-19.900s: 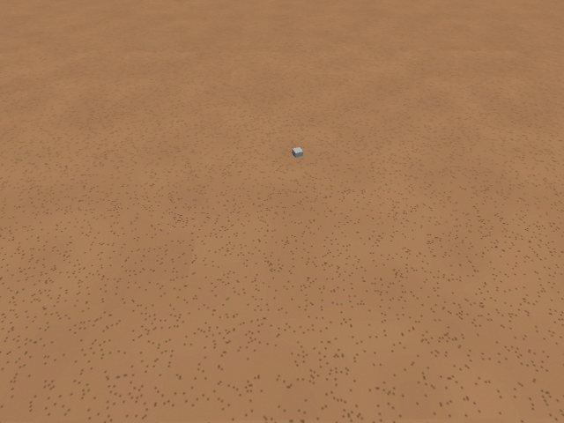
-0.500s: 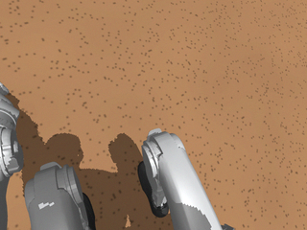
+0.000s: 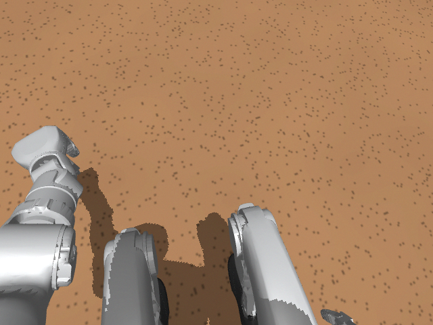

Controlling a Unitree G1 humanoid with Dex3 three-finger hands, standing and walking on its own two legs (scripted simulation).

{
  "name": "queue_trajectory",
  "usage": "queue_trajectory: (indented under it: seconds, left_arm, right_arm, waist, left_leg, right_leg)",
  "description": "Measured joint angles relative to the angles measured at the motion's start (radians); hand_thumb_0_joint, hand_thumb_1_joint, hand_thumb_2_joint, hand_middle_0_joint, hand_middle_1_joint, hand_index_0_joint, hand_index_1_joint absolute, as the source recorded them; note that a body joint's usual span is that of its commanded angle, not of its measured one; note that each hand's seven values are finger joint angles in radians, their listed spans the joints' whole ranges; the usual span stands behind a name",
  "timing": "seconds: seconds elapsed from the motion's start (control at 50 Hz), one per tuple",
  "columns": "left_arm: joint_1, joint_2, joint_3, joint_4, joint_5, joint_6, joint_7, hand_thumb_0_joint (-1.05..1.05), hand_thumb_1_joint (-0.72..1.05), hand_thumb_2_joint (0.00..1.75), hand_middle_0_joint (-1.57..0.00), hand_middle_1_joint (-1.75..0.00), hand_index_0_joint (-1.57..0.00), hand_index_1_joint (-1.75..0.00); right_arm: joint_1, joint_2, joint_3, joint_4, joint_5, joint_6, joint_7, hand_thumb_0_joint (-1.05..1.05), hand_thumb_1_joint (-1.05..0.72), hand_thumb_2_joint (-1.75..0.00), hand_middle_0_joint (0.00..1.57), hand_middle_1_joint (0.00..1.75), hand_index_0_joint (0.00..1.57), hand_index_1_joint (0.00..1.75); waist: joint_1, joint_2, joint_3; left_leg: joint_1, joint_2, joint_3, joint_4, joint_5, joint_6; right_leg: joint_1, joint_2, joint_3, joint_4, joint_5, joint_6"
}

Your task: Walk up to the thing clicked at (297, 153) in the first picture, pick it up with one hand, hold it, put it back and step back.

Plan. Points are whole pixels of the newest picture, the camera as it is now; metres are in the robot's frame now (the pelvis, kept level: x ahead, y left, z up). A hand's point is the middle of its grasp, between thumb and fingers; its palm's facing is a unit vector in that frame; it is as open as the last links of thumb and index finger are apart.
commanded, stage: lift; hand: left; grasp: from above
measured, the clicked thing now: (59, 167) +0.48 +0.27 -0.15
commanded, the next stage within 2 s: hold in 1.14 s
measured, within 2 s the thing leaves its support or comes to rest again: neither
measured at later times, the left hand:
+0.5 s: hand (5, 157) +0.41 +0.23 +0.08, palm faces -0.34 -0.26 -0.91, open 5.9 cm
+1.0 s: hand out of the picture +0.41 +0.23 +0.22, palm faces -0.38 -0.27 -0.89, open 5.9 cm
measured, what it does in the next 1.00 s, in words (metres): rises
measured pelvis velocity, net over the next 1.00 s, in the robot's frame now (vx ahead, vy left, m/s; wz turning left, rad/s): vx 0.08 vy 0.00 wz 0.04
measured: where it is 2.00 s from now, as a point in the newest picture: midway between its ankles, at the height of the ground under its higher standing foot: (204, 320)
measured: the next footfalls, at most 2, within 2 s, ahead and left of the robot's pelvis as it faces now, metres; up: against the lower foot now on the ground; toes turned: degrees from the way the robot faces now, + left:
none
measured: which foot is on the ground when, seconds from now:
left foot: down 0.00-1.00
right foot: down 0.00-1.00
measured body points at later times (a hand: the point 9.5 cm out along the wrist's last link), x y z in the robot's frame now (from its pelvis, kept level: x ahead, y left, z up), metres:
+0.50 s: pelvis +0.02 -0.01 +0.18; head +0.15 -0.01 +0.61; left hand +0.42 +0.23 +0.14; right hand +0.13 -0.27 +0.04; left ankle +0.08 +0.12 -0.36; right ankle +0.11 -0.13 -0.36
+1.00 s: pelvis +0.08 +0.00 +0.31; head +0.15 +0.00 +0.76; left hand +0.42 +0.24 +0.27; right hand +0.16 -0.26 +0.18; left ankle +0.08 +0.12 -0.36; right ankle +0.11 -0.13 -0.36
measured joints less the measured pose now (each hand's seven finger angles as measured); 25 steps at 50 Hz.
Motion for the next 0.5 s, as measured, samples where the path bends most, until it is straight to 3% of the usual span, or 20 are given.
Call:
queue_trajectory:
  seconds: [0.24,0.5]
  left_arm:
    - [0.174,-0.088,-0.088,-0.210,-0.050,0.067,-0.042,-0.14,0.43,0.14,-0.88,-0.23,-1.13,-0.28]
    - [0.351,-0.163,-0.170,-0.378,-0.116,0.172,-0.047,-0.14,0.43,0.14,-0.90,-0.19,-1.14,-0.25]
  right_arm:
    - [-0.044,0.017,-0.015,-0.023,0.051,0.034,-0.107,0.01,-0.91,-0.90,0.20,0.30,0.20,0.30]
    - [-0.051,0.065,0.001,-0.006,0.103,0.059,-0.225,0.01,-0.90,-0.90,0.20,0.30,0.20,0.30]
  waist:
    - [0.052,-0.003,-0.050]
    - [0.088,-0.025,-0.037]
  left_leg:
    - [0.224,0.009,0.010,-0.227,0.034,-0.008]
    - [0.640,0.029,0.025,-0.585,0.081,-0.011]
  right_leg:
    - [0.215,0.002,0.002,-0.211,0.027,-0.013]
    - [0.624,0.014,0.006,-0.559,0.070,-0.022]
